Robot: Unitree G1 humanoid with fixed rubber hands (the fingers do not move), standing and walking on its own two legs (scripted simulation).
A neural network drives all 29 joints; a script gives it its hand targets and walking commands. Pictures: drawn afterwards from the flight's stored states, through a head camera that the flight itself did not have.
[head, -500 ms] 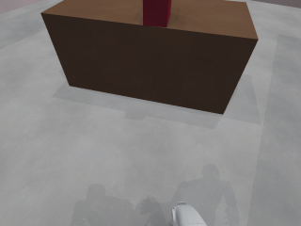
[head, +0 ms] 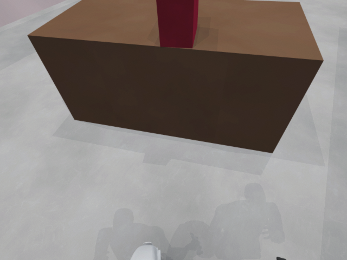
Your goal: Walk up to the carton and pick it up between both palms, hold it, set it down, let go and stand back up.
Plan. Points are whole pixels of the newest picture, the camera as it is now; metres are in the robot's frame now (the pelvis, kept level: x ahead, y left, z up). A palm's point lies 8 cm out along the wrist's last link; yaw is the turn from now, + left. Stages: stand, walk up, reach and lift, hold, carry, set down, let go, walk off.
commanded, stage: walk up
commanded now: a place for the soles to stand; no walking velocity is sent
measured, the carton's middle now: (179, 8) +1.22 +0.02 +0.09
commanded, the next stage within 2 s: none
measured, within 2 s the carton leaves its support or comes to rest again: neither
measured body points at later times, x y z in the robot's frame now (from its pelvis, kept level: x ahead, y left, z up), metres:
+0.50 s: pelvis +0.23 +0.01 +0.00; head +0.25 +0.01 +0.45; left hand +0.39 +0.23 -0.12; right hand +0.18 -0.24 -0.13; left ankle +0.20 +0.14 -0.73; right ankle +0.37 -0.14 -0.70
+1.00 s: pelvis +0.45 -0.01 -0.01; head +0.46 +0.00 +0.44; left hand +0.41 +0.25 -0.15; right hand +0.59 -0.25 -0.12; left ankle +0.55 +0.10 -0.73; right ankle +0.38 -0.14 -0.73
